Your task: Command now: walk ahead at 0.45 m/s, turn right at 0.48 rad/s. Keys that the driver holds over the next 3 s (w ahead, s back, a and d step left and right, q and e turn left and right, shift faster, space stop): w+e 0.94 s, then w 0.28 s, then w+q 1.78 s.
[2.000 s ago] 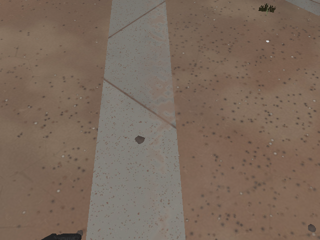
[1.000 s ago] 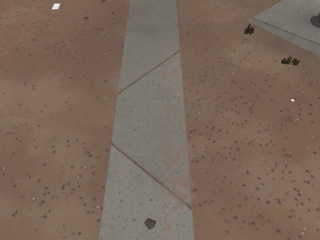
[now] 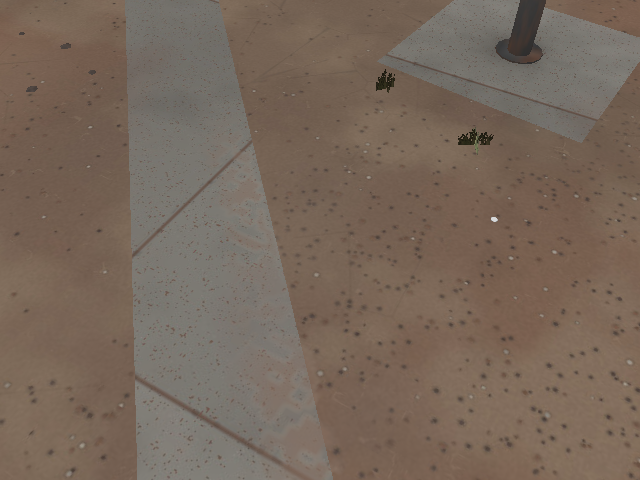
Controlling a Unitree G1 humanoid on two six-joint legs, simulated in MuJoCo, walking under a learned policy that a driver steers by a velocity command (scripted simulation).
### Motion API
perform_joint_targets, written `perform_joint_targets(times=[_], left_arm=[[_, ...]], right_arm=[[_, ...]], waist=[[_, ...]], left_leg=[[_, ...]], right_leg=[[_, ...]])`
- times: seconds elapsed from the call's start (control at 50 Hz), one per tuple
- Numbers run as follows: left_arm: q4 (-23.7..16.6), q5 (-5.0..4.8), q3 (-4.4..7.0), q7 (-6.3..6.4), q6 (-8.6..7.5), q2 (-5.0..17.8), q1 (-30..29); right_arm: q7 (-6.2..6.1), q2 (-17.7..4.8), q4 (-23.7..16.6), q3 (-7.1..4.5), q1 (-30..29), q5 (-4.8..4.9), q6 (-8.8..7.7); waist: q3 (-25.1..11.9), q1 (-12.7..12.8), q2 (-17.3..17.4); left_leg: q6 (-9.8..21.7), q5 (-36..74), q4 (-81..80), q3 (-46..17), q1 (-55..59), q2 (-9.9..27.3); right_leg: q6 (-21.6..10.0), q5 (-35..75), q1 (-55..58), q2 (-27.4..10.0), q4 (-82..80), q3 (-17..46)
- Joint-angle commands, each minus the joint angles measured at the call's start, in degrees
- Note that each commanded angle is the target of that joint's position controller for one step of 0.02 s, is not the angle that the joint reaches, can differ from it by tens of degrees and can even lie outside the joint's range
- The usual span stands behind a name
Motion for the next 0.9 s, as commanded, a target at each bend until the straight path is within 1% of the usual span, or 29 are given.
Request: perform_joint_targets(times=[0.02,0.08,0.12,0.16,0.18,0.2,0.22,0.24,0.26,0.28,0.3,0.34,0.36,0.42,0.5,0.58,0.64,0.66,0.68,0.7,0.72,0.74,0.76,0.78,0.8,0.82,0.84,0.86,0.9], left_arm=[[-6.89,0.47,-1.19,-1.22,-0.50,-0.60,-9.80],[-9.62,0.37,-1.58,-2.58,-0.53,-0.62,-13.92],[-10.92,0.37,-0.99,-3.30,-0.59,0.82,-13.67],[-10.35,0.22,0.71,-3.62,-0.30,4.48,-6.23],[-8.76,0.23,2.30,-3.38,-0.05,7.84,1.75],[-6.71,0.25,4.38,-2.30,0.50,11.51,10.54],[-6.09,0.28,4.91,-1.11,0.82,15.85,12.25],[-7.31,1.57,4.04,-1.12,-0.03,15.36,13.67],[-6.78,2.01,3.01,-1.10,-0.92,11.30,12.67],[-7.46,1.42,2.23,-1.25,-1.82,8.66,8.03],[-8.74,1.32,1.59,-1.62,-2.43,7.00,2.92],[-10.14,1.85,0.94,-1.39,-2.79,5.92,-0.71],[-10.11,1.49,0.94,-1.05,-2.84,6.46,-0.25],[-9.74,1.34,1.48,0.42,-2.83,9.20,3.73],[-9.37,0.82,1.60,1.33,-2.01,9.72,8.89],[-8.67,0.47,1.46,1.46,-1.36,9.47,12.43],[-9.07,0.68,1.53,2.01,-0.58,9.77,13.20],[-9.46,0.82,1.59,2.17,-0.34,9.94,12.63],[-10.22,0.93,1.29,2.15,-0.24,9.25,11.19],[-11.57,1.37,0.35,1.80,-0.53,6.81,9.40],[-13.04,0.74,-0.56,1.81,-1.06,3.66,14.01],[-13.74,-0.04,-1.07,1.69,-1.43,5.10,17.86],[-13.01,-0.62,0.17,1.60,-1.17,10.37,15.38],[-13.86,-0.10,0.44,1.58,-0.74,11.25,10.48],[-14.87,0.60,0.49,1.51,-0.63,10.22,7.79],[-15.28,0.90,0.75,1.37,-0.35,9.35,7.09],[-15.36,0.52,0.61,1.13,0.07,7.95,8.07],[-15.63,0.30,0.30,0.96,0.47,6.45,8.43],[-17.10,0.53,0.05,0.96,0.98,5.52,6.99]], right_arm=[[-1.03,-9.83,-3.22,-1.61,0.12,0.39,-0.42],[-1.05,-10.40,-3.26,-1.96,2.24,1.11,0.19],[-1.22,-12.05,-4.19,-2.39,1.23,1.41,0.63],[-1.65,-14.28,-5.57,-3.06,-0.70,1.53,1.41],[-1.51,-15.35,-6.57,-3.31,-2.52,1.78,1.61],[-1.27,-15.48,-7.71,-3.27,-3.93,1.80,1.25],[0.00,-6.63,-10.07,-1.14,0.21,-0.04,0.00],[0.95,-6.69,-13.24,-0.55,-1.78,2.67,-3.04],[1.32,-10.65,-15.61,-1.75,-9.81,4.70,-4.60],[1.06,-11.23,-16.59,-1.81,-11.47,4.62,-5.04],[0.43,-11.56,-15.70,-2.32,-11.00,3.39,-4.70],[0.25,-12.15,-15.72,-3.26,-7.76,2.10,-2.65],[0.17,-11.61,-16.44,-3.36,-8.01,1.60,-1.91],[-0.41,-10.28,-19.69,-3.00,-15.13,0.08,-0.74],[-0.04,-8.63,-22.89,-2.18,-25.04,0.48,-1.07],[1.28,-9.57,-25.57,-2.00,-30.47,1.50,-1.84],[2.29,-11.57,-26.61,-2.49,-30.58,1.76,-2.96],[2.37,-12.26,-26.24,-2.78,-28.28,1.85,-3.32],[2.14,-13.58,-24.92,-3.50,-22.64,1.65,-3.66],[1.74,-16.22,-23.70,-4.41,-13.90,0.59,-3.95],[1.13,-20.96,-22.62,-5.77,-4.37,-0.56,-3.40],[1.57,-19.16,-21.32,-5.49,-2.61,0.74,-2.56],[1.38,-13.77,-22.65,-4.08,-5.80,1.48,-1.92],[1.12,-11.67,-23.33,-3.43,-8.68,1.36,-1.14],[1.17,-11.05,-23.10,-3.07,-11.45,0.92,-0.72],[1.23,-9.98,-22.89,-2.64,-12.93,0.53,-0.76],[1.37,-9.85,-22.60,-2.59,-13.79,0.41,-0.85],[1.55,-10.07,-22.20,-2.79,-13.80,0.66,-1.12],[1.68,-11.53,-21.41,-3.41,-13.40,0.98,-1.64]], waist=[[8.96,-0.12,4.41],[9.62,-0.23,4.04],[7.14,1.98,6.24],[1.40,7.20,9.72],[-3.08,11.49,10.15],[-7.18,16.19,8.00],[-12.13,9.90,-8.84],[-21.83,9.53,-8.20],[-14.22,11.19,-4.21],[-7.72,8.27,-0.23],[-4.40,5.00,4.47],[-3.05,1.08,3.77],[-2.12,0.46,3.24],[0.29,1.98,1.25],[1.03,6.14,-1.44],[0.34,8.34,-3.43],[-0.58,7.38,-4.56],[-1.17,5.96,-5.86],[-3.64,2.78,-6.37],[-10.61,-1.60,-4.64],[-20.46,-2.30,6.71],[-23.87,-0.79,20.35],[-15.29,-1.43,12.86],[-8.31,-1.61,7.40],[-3.29,-0.11,4.84],[-0.96,1.42,5.63],[0.12,2.63,6.79],[0.32,3.04,7.54],[0.68,3.29,6.66]], left_leg=[[4.73,24.59,-7.86,-3.74,-5.75,15.79],[4.38,32.41,-4.83,-0.11,-1.06,16.95],[3.84,51.28,0.95,2.05,1.31,17.58],[3.33,69.45,13.53,2.78,2.36,18.20],[2.68,69.71,24.01,2.36,-0.68,17.65],[0.51,57.14,39.19,2.09,-11.56,15.10],[-2.30,-4.46,62.93,-0.23,-36.38,4.79],[-1.80,-15.32,74.46,-15.51,-45.01,-1.36],[0.09,-10.01,73.59,-18.93,-51.19,2.08],[1.04,-4.33,68.07,-18.47,-50.61,4.79],[0.66,-1.71,63.43,-18.15,-46.20,6.88],[-0.65,-0.02,57.44,-18.71,-38.39,9.34],[-1.62,0.24,54.29,-18.03,-37.55,9.74],[-4.42,7.70,43.60,-15.69,-38.92,8.98],[-4.60,22.26,24.46,-14.79,-37.26,4.84],[-3.81,23.68,16.29,-15.30,-35.47,2.32],[-2.37,16.86,12.51,-16.00,-33.54,1.03],[-1.44,14.61,11.66,-15.58,-30.35,0.72],[0.29,15.46,9.37,-14.71,-22.33,0.58],[3.90,16.20,11.72,-19.42,-7.61,6.68],[11.43,9.71,11.46,-38.38,15.02,19.81],[15.45,-1.26,6.20,-57.43,21.14,27.25],[13.04,-8.87,4.77,-52.33,14.65,25.57],[10.40,-6.16,3.78,-42.93,6.24,22.76],[9.34,-0.47,1.64,-36.75,-2.11,20.07],[8.67,4.08,-0.05,-32.06,-7.22,18.03],[8.31,6.44,-1.81,-28.12,-10.84,16.58],[8.70,8.80,-3.21,-25.27,-12.63,16.16],[9.86,14.06,-5.01,-20.77,-13.09,16.39]], right_leg=[[0.14,4.79,-3.54,-0.19,-8.29,-3.92],[-1.75,2.85,-2.38,1.03,-13.78,-7.29],[-3.78,-0.80,3.68,3.98,-15.38,-10.58],[-6.28,-5.88,14.52,8.03,-14.62,-12.73],[-8.09,-4.97,25.68,9.69,-17.63,-12.10],[-10.32,-4.11,41.65,8.39,-21.93,-6.23],[-18.15,-8.69,60.74,-6.67,-22.72,21.62],[-24.62,-18.38,65.94,-15.13,-35.81,47.68],[-20.29,-16.47,61.50,-12.96,-39.39,40.91],[-17.90,-10.90,52.12,-10.67,-39.57,32.15],[-15.99,-4.64,42.46,-8.01,-40.05,26.01],[-14.76,1.13,31.75,-4.93,-41.55,19.58],[-14.77,2.50,28.79,-4.29,-42.29,17.95],[-14.26,5.72,23.41,-2.00,-43.49,13.36],[-10.29,2.14,23.74,1.51,-41.31,10.89],[-9.02,-0.09,28.93,-0.20,-37.12,15.14],[-8.47,0.97,34.83,-2.39,-31.57,20.49],[-8.00,3.28,35.33,-2.49,-29.71,21.58],[-6.68,7.86,34.30,-0.55,-25.39,20.79],[-4.62,7.89,28.69,2.32,-13.54,17.64],[-0.04,-5.72,10.85,9.61,5.98,9.46],[1.14,-30.76,-1.66,9.75,17.47,7.48],[1.61,-27.38,-6.61,5.77,22.81,8.44],[2.01,-22.61,-6.70,3.62,23.49,5.72],[2.07,-19.14,-5.12,1.94,20.68,4.65],[1.91,-17.01,-3.06,0.10,17.99,4.64],[1.85,-16.05,-0.69,-0.95,16.52,4.02],[2.02,-15.40,0.20,-1.49,15.34,3.15],[2.73,-12.62,-1.10,-2.23,11.96,2.80]])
